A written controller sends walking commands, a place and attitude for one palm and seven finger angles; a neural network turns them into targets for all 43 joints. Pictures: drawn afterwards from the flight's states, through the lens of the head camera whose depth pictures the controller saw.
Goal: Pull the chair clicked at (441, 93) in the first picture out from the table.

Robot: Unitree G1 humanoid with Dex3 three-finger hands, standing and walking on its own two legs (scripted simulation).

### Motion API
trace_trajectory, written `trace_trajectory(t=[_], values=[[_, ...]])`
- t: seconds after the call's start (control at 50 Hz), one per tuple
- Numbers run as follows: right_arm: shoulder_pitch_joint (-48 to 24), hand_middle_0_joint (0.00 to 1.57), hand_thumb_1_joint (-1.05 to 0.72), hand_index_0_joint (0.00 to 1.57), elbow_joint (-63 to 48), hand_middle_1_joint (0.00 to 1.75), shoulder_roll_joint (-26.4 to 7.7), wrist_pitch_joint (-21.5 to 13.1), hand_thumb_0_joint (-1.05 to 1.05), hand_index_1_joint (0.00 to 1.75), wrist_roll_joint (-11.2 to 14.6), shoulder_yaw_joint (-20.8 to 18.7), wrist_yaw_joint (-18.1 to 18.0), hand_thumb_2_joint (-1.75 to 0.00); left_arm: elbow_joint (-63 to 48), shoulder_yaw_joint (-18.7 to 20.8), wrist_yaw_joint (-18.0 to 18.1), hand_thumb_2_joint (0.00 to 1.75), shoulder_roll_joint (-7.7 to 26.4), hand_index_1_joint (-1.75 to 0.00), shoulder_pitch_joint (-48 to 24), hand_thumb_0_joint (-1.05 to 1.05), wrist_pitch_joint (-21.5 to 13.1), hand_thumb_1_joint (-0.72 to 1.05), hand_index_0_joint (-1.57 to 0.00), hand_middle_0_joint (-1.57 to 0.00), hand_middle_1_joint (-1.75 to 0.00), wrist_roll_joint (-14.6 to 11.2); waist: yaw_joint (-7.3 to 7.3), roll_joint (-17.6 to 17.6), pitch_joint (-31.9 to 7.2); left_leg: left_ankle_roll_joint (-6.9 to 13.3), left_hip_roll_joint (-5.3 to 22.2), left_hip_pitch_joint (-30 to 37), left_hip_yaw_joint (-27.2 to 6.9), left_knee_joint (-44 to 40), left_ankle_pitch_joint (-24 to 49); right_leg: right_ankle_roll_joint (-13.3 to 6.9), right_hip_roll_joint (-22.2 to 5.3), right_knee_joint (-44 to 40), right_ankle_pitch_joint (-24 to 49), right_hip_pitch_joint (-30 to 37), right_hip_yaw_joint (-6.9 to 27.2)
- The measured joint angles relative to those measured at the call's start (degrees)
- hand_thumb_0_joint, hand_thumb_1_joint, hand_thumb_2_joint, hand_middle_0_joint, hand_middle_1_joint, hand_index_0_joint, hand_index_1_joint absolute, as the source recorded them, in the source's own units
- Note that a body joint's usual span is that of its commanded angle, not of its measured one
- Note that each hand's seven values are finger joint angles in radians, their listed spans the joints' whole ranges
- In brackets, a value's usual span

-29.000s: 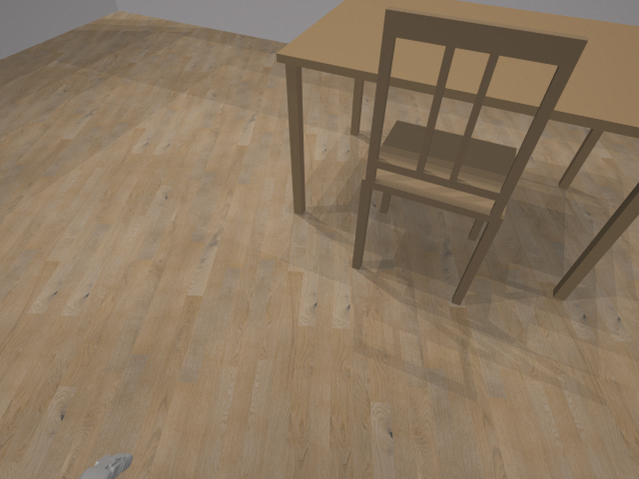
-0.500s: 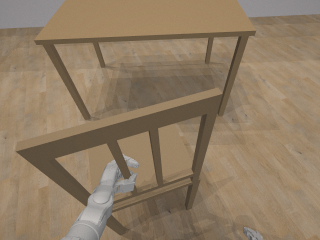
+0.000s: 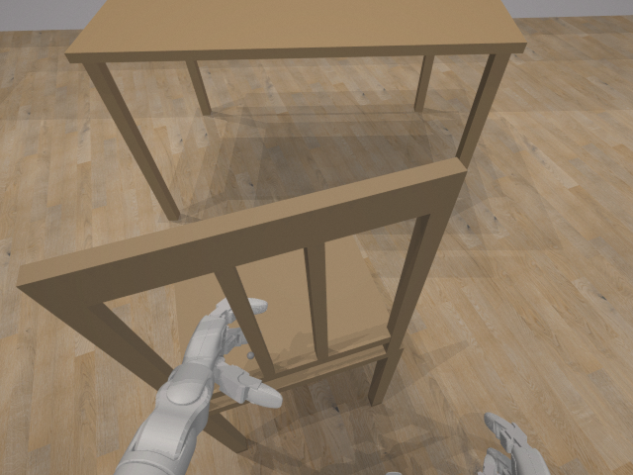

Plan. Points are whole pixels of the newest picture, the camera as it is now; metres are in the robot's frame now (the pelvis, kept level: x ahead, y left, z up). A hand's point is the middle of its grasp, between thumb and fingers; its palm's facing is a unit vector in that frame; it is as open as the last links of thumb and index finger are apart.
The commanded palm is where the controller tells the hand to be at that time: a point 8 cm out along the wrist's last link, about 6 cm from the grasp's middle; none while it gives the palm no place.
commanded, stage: open the thumb and straighten the fingers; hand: left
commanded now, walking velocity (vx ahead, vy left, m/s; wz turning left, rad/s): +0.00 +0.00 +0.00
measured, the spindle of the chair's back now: (251, 330) +0.31 +0.10 -0.03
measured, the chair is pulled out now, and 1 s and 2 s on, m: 0.60 0.60 0.60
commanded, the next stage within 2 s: draw the fingers out of the gap in 0.24 s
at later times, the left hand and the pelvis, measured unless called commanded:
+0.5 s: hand (236, 377) +0.26 +0.12 -0.05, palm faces -0.13 -0.98 -0.17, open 17.4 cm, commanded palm +0.24 +0.16 -0.03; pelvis +0.00 -0.01 -0.01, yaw +1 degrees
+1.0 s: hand (223, 445) +0.18 +0.12 -0.05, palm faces -0.12 -0.98 -0.17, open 17.5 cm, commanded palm +0.16 +0.17 -0.03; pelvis -0.01 -0.01 -0.02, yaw +2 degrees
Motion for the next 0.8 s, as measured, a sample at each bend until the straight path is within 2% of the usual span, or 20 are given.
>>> trace_trajectory(t=[0.18, 0.3, 0.38, 0.48, 0.62, 0.8], values=[[-0.4, 0.20, -0.90, 0.20, -1.2, 0.30, 1.0, -0.9, 0.01, 0.30, -0.3, 1.2, -0.8, -0.90, -2.5, 0.3, -0.9, 0.21, 1.1, -0.34, 1.6, -0.01, 1.4, -0.52, -0.12, -0.12, -0.34, 0.1, 0.43, 0.3, 0.1, -0.2, -0.1, -2.4, -0.9, 3.7, -1.7, -0.2, -0.2, 3.5, -1.9, -2.0, -0.7], [-0.4, 0.20, -0.90, 0.20, -1.0, 0.30, 0.2, -1.4, 0.01, 0.30, -0.2, 1.2, -1.3, -0.90, -3.5, 0.0, -1.6, 0.20, 1.4, -0.12, 1.1, -0.01, 1.9, -0.53, -0.04, -0.04, -0.11, -0.4, 0.51, 0.6, -0.4, -0.3, -0.2, -3.2, -1.5, 4.7, -2.1, -0.3, -0.3, 4.4, -2.4, -2.5, -1.3], [-0.5, 0.20, -0.90, 0.20, -1.4, 0.30, -0.3, -1.0, 0.01, 0.30, -0.2, 1.2, -1.3, -0.90, -3.0, 0.8, -2.4, 0.20, 1.2, -0.05, 0.6, -0.01, 2.9, -0.53, -0.02, -0.02, -0.05, -0.4, 0.24, 0.3, -0.6, -0.5, -0.1, -3.6, -1.4, 5.2, -2.3, -0.4, -0.2, 5.0, -2.6, -3.1, -1.2], [0.5, 0.20, -0.90, 0.20, -3.3, 0.30, -0.5, -0.7, 0.01, 0.30, 0.1, 0.7, -1.2, -0.90, -7.9, 2.5, -2.9, 0.20, 2.2, -0.02, 6.8, -0.01, 3.1, -0.53, -0.01, -0.01, -0.02, -0.6, -0.14, 0.0, -1.1, -0.7, 0.3, -3.6, -1.0, 5.3, -2.6, -0.7, 0.2, 5.5, -2.9, -3.5, -0.8], [0.8, 0.20, -0.90, 0.20, -4.2, 0.30, -1.2, -2.3, 0.01, 0.30, 0.3, 0.3, -2.1, -0.90, -15.0, 0.9, -3.4, 0.20, 3.7, 0.00, 15.9, -0.01, 2.7, -0.53, 0.00, -0.01, 0.00, -0.9, 0.37, 0.5, -0.7, -0.8, 0.3, -4.3, -2.0, 7.0, -3.3, -0.7, 0.1, 6.6, -3.7, -3.5, -1.8], [-0.8, 0.20, -0.90, 0.20, -4.5, 0.30, -0.4, -4.6, 0.01, 0.30, 0.1, 0.8, -2.9, -0.90, -21.0, -1.6, -3.1, 0.20, 3.2, 0.00, 20.1, -0.01, 2.0, -0.53, 0.00, -0.01, 0.00, -0.4, 1.07, 0.9, -1.0, -0.7, -0.3, -6.1, -2.9, 9.5, -4.0, -0.6, -0.5, 8.7, -4.5, -4.7, -2.5]])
